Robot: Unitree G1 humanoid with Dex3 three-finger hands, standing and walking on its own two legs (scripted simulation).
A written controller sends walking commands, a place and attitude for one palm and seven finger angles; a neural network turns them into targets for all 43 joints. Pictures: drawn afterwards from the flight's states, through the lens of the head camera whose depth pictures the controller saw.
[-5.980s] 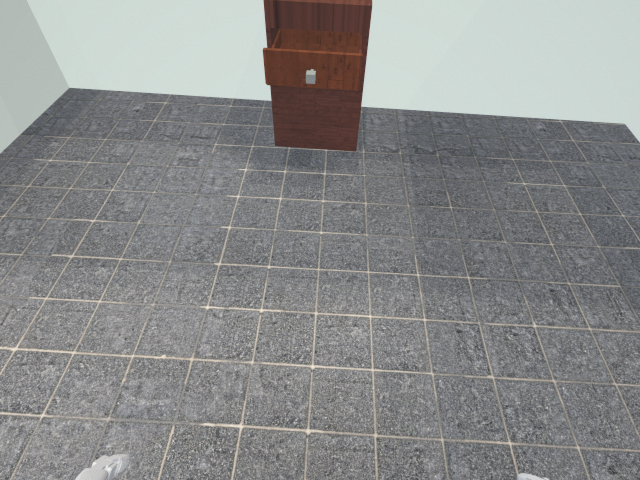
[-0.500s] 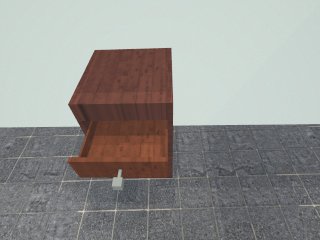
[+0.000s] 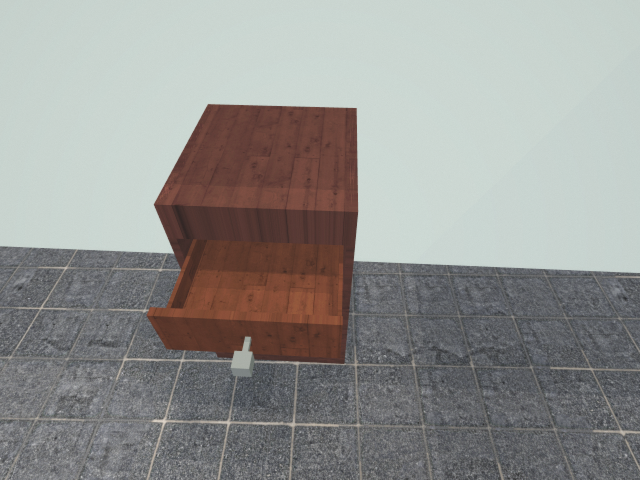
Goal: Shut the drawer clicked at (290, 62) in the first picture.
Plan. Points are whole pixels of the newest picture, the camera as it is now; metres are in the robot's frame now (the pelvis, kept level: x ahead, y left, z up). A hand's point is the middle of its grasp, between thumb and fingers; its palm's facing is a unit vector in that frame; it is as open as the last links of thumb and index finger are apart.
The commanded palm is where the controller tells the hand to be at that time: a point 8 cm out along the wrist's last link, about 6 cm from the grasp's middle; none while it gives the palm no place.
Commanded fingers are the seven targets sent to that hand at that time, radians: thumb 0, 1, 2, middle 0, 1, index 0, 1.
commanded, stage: look again from close up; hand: left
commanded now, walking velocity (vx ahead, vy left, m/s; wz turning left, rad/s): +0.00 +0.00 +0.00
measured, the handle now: (244, 355) +0.40 +0.19 -0.25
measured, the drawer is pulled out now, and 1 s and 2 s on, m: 0.21 0.21 0.21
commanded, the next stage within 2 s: raise the hand and make a fist in 0.66 s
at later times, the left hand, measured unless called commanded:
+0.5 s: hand out of the picture +0.01 +0.18 -0.18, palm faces +0.04 -0.98 -0.18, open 7.4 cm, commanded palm none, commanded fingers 0.00 0.90 0.90 -0.20 -0.30 -0.20 -0.30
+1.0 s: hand (191, 411) +0.21 +0.19 -0.04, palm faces +0.16 -0.98 -0.06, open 6.8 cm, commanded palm +0.11 +0.23 -0.09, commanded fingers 0.00 0.90 0.90 -0.46 -0.58 -0.46 -0.58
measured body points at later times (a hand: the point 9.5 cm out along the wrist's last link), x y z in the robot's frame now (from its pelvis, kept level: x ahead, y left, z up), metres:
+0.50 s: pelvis +0.01 +0.02 +0.00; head +0.00 +0.01 +0.45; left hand +0.01 +0.23 -0.16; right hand +0.00 -0.20 -0.16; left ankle +0.01 +0.11 -0.74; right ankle +0.05 -0.11 -0.74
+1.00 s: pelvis +0.01 +0.02 -0.03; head +0.01 +0.01 +0.42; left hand +0.20 +0.24 -0.03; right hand +0.14 -0.24 -0.12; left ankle +0.02 +0.11 -0.74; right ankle +0.05 -0.10 -0.74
